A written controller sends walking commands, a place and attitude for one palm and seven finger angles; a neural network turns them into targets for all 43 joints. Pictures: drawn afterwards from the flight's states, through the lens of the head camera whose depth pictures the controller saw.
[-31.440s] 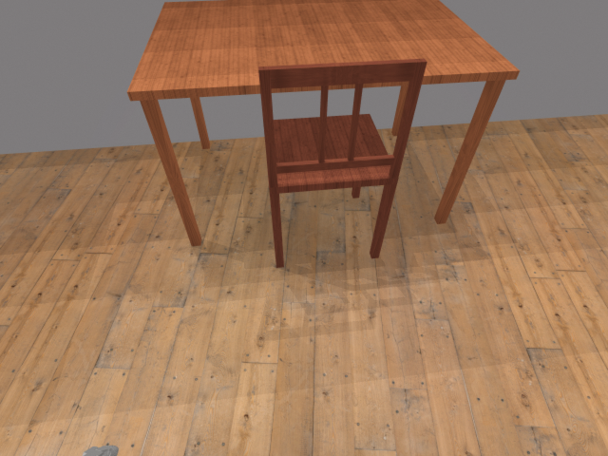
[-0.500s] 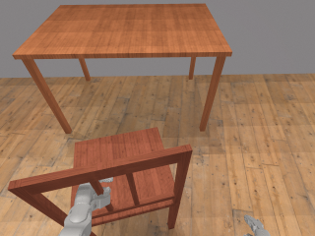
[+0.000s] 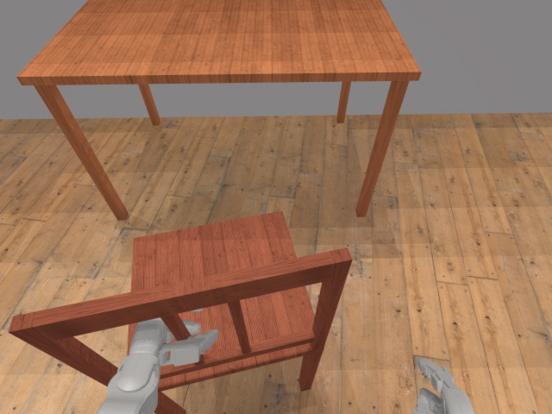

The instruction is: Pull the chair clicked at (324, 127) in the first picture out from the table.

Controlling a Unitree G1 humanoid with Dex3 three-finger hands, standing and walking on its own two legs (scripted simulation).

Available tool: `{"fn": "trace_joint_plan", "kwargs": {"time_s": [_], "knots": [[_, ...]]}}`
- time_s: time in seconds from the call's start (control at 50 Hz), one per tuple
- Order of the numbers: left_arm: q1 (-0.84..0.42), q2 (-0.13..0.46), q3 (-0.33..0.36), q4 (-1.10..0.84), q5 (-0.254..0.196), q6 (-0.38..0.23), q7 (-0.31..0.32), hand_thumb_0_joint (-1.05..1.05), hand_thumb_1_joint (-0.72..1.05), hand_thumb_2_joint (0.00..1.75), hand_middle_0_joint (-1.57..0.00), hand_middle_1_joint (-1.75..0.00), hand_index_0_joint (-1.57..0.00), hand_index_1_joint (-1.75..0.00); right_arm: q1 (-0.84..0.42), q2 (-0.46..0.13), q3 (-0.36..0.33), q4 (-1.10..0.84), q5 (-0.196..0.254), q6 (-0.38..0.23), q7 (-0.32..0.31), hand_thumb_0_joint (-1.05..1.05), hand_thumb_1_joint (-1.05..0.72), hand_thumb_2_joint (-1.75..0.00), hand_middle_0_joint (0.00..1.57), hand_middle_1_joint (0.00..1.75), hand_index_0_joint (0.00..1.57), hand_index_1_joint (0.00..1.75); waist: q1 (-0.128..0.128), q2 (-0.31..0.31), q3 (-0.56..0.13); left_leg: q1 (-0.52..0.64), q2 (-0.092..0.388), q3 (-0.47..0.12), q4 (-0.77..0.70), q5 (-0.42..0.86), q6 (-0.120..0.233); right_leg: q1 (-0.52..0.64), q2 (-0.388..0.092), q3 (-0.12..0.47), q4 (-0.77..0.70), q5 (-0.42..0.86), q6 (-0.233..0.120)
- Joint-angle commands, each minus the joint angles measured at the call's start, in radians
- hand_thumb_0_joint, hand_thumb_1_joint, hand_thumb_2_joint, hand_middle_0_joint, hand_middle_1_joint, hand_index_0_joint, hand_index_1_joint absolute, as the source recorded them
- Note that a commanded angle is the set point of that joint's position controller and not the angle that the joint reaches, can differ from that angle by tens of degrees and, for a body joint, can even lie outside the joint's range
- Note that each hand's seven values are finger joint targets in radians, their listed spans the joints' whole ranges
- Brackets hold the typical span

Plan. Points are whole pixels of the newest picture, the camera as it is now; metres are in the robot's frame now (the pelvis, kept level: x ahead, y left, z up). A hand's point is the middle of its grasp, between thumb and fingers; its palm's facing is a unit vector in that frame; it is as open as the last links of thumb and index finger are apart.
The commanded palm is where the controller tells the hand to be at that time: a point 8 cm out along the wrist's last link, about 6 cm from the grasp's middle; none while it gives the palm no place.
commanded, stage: open the thumb and straighten the fingers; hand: left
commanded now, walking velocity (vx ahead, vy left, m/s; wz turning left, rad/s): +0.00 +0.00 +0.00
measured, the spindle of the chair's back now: (185, 339) +0.26 +0.16 -0.10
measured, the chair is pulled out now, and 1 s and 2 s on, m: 0.61 0.61 0.61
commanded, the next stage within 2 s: draw the fingers out of the gap in 0.50 s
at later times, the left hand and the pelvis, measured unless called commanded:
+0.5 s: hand (187, 340) +0.24 +0.15 -0.06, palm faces +0.04 -0.98 -0.18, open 17.0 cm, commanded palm +0.23 +0.20 -0.04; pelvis +0.02 +0.00 -0.02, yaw +2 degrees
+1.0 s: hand (178, 388) +0.18 +0.15 -0.06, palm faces +0.07 -0.98 -0.18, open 17.4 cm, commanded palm +0.15 +0.20 -0.04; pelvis +0.01 -0.01 -0.03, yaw +3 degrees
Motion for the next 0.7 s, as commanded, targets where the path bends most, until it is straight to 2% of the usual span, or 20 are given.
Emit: {"fn": "trace_joint_plan", "kwargs": {"time_s": [0.0,0.02,0.04,0.06,0.12,0.14,0.18,0.24,0.26,0.28,0.34,0.42,0.46,0.48,0.52,0.56,0.58,0.6,0.64,0.68], "knots": [[-0.131,0.096,0.057,-0.267,0.004,-0.001,0.017,0.0,-0.55,0.2,-0.43,-1.23,-0.43,-1.23,-0.082,-0.123,-0.043,-0.169,-0.005,-0.074,-0.009,0.0,-0.9,-0.9,0.2,0.3,0.2,0.3,0.016,-0.017,-0.214,-0.052,0.015,-0.009,-0.044,0.143,0.013,0.105,-0.016,-0.015,-0.003,0.095,-0.018],[-0.132,0.076,0.041,-0.288,0.005,0.011,0.015,0.0,-0.55,0.2,-0.4,-1.16,-0.4,-1.16,-0.078,-0.119,-0.042,-0.178,-0.007,-0.08,-0.012,0.0,-0.9,-0.9,0.2,0.3,0.2,0.3,0.013,-0.004,-0.226,-0.052,0.014,-0.009,-0.029,0.157,0.013,0.096,-0.017,-0.019,0.01,0.108,-0.017],[-0.107,0.095,0.055,-0.302,0.005,0.023,0.017,0.0,-0.55,0.2,-0.38,-1.09,-0.38,-1.09,-0.073,-0.124,-0.045,-0.179,-0.006,-0.083,-0.015,0.0,-0.9,-0.9,0.2,0.3,0.2,0.3,0.017,-0.002,-0.239,-0.052,0.016,-0.013,-0.019,0.17,0.011,0.094,-0.016,-0.018,0.02,0.113,-0.021],[-0.091,0.067,0.032,-0.313,0.004,0.035,0.016,0.0,-0.55,0.2,-0.35,-1.01,-0.35,-1.01,-0.068,-0.121,-0.042,-0.186,-0.008,-0.086,-0.017,0.0,-0.9,-0.9,0.2,0.3,0.2,0.3,0.012,-0.014,-0.239,-0.055,0.014,-0.012,-0.006,0.181,0.012,0.085,-0.016,-0.024,0.03,0.129,-0.018],[-0.094,0.051,0.013,-0.352,0.006,0.062,0.009,0.0,-0.55,0.2,-0.27,-0.8,-0.27,-0.8,-0.054,-0.125,-0.042,-0.196,-0.009,-0.09,-0.024,0.0,-0.9,-0.9,0.2,0.3,0.2,0.3,-0.001,-0.048,-0.243,-0.074,0.012,-0.016,0.03,0.196,0.013,0.054,-0.013,-0.033,0.06,0.15,-0.013],[-0.084,0.051,0.009,-0.359,0.006,0.073,0.006,0.0,-0.55,0.2,-0.25,-0.73,-0.25,-0.73,-0.055,-0.127,-0.042,-0.202,-0.01,-0.093,-0.026,0.0,-0.9,-0.9,0.2,0.3,0.2,0.3,0.002,-0.031,-0.24,-0.078,0.011,-0.018,0.037,0.203,0.013,0.048,-0.013,-0.031,0.065,0.152,-0.016],[-0.11,0.08,0.036,-0.373,0.006,0.09,0.008,0.0,-0.55,0.2,-0.2,-0.58,-0.2,-0.58,-0.04,-0.133,-0.041,-0.203,-0.012,-0.093,-0.033,0.0,-0.9,-0.9,0.2,0.3,0.2,0.3,-0.006,-0.066,-0.248,-0.093,0.008,-0.021,0.057,0.203,0.016,0.043,-0.012,-0.034,0.078,0.164,-0.011],[-0.063,0.075,0.025,-0.436,0.013,0.106,0.005,0.0,-0.55,0.2,-0.13,-0.36,-0.13,-0.36,-0.037,-0.128,-0.038,-0.222,-0.013,-0.098,-0.037,0.0,-0.9,-0.9,0.2,0.3,0.2,0.3,0.007,-0.008,-0.271,-0.091,0.004,-0.023,0.074,0.237,0.011,0.045,-0.014,-0.036,0.1,0.184,-0.019],[-0.006,0.105,0.068,-0.405,0.011,0.116,0.007,0.0,-0.55,0.2,-0.1,-0.29,-0.1,-0.29,-0.026,-0.128,-0.038,-0.223,-0.015,-0.096,-0.038,0.0,-0.9,-0.9,0.2,0.3,0.2,0.3,0.015,-0.032,-0.262,-0.107,0.003,-0.021,0.081,0.242,0.012,0.052,-0.014,-0.035,0.104,0.198,-0.018],[-0.014,0.118,0.076,-0.42,0.012,0.12,0.006,0.0,-0.55,0.2,-0.07,-0.22,-0.07,-0.22,-0.023,-0.13,-0.036,-0.224,-0.015,-0.092,-0.039,0.0,-0.9,-0.9,0.2,0.3,0.2,0.3,0.01,-0.05,-0.263,-0.119,0.002,-0.022,0.088,0.242,0.014,0.053,-0.014,-0.035,0.109,0.214,-0.016],[-0.003,0.095,0.044,-0.458,0.015,0.134,-0.005,0.0,-0.55,0.2,0.0,0.0,0.0,0.0,-0.023,-0.128,-0.036,-0.239,-0.014,-0.092,-0.043,0.0,-0.9,-0.9,0.2,0.3,0.2,0.3,0.002,-0.033,-0.259,-0.127,0.001,-0.019,0.105,0.244,0.016,0.039,-0.014,-0.036,0.115,0.216,-0.016],[-0.006,0.084,0.024,-0.5,0.007,0.144,-0.008,0.0,-0.55,0.2,0.0,0.0,0.0,0.0,-0.015,-0.128,-0.031,-0.246,-0.015,-0.1,-0.048,0.0,-0.9,-0.9,0.2,0.3,0.2,0.3,-0.009,-0.035,-0.26,-0.137,-0.003,-0.024,0.12,0.217,0.021,0.025,-0.014,-0.039,0.118,0.192,-0.009],[-0.012,0.095,0.032,-0.513,0.005,0.148,-0.005,0.0,-0.55,0.2,0.0,0.0,0.0,0.0,-0.007,-0.131,-0.031,-0.244,-0.017,-0.106,-0.052,0.0,-0.9,-0.9,0.2,0.3,0.2,0.3,-0.011,-0.033,-0.272,-0.134,-0.005,-0.027,0.127,0.229,0.023,0.031,-0.014,-0.039,0.122,0.207,-0.011],[0.018,0.126,0.069,-0.507,0.004,0.149,-0.002,0.0,-0.55,0.2,0.0,0.0,0.0,0.0,-0.004,-0.132,-0.035,-0.242,-0.017,-0.107,-0.055,0.0,-0.9,-0.9,0.2,0.3,0.2,0.3,-0.002,-0.041,-0.281,-0.14,-0.004,-0.027,0.129,0.236,0.021,0.039,-0.014,-0.039,0.127,0.214,-0.01],[0.022,0.101,0.041,-0.509,0.009,0.153,-0.004,0.0,-0.55,0.2,0.0,0.0,0.0,0.0,-0.005,-0.13,-0.03,-0.243,-0.017,-0.108,-0.055,0.0,-0.9,-0.9,0.2,0.3,0.2,0.3,-0.005,-0.029,-0.268,-0.152,-0.008,-0.026,0.131,0.225,0.023,0.033,-0.015,-0.039,0.128,0.207,-0.01],[0.013,0.122,0.057,-0.506,0.007,0.158,-0.002,0.0,-0.55,0.2,0.0,0.0,0.0,0.0,-0.003,-0.133,-0.031,-0.237,-0.017,-0.109,-0.057,0.0,-0.9,-0.9,0.2,0.3,0.2,0.3,-0.007,-0.031,-0.262,-0.154,-0.008,-0.026,0.133,0.213,0.024,0.031,-0.016,-0.037,0.124,0.2,-0.01],[0.114,0.127,0.081,-0.498,0.005,0.163,-0.003,0.0,-0.55,0.2,0.0,0.0,0.0,0.0,-0.008,-0.124,-0.035,-0.247,-0.017,-0.108,-0.056,0.0,-0.9,-0.9,0.2,0.3,0.2,0.3,0.017,-0.046,-0.276,-0.166,-0.008,-0.023,0.129,0.217,0.023,0.059,-0.017,-0.038,0.128,0.205,-0.011],[0.149,0.11,0.06,-0.514,0.004,0.165,-0.006,0.0,-0.55,0.2,0.0,0.0,0.0,0.0,-0.012,-0.121,-0.033,-0.255,-0.014,-0.108,-0.054,0.0,-0.9,-0.9,0.2,0.3,0.2,0.3,0.016,-0.047,-0.275,-0.17,-0.009,-0.02,0.128,0.215,0.022,0.059,-0.017,-0.037,0.128,0.207,-0.01],[0.21,0.11,0.059,-0.548,0.006,0.17,-0.006,0.0,-0.55,0.2,0.0,0.0,0.0,0.0,-0.027,-0.115,-0.037,-0.264,-0.012,-0.108,-0.052,0.0,-0.9,-0.9,0.2,0.3,0.2,0.3,0.024,-0.022,-0.265,-0.18,-0.01,-0.02,0.127,0.208,0.021,0.06,-0.019,-0.037,0.126,0.195,-0.016],[0.234,0.122,0.068,-0.574,0.007,0.173,0.0,0.0,-0.55,0.2,0.0,0.0,0.0,0.0,-0.027,-0.112,-0.037,-0.267,-0.012,-0.105,-0.053,0.0,-0.9,-0.9,0.2,0.3,0.2,0.3,0.018,-0.028,-0.241,-0.192,-0.009,-0.02,0.131,0.188,0.022,0.04,-0.017,-0.036,0.125,0.175,-0.012]]}}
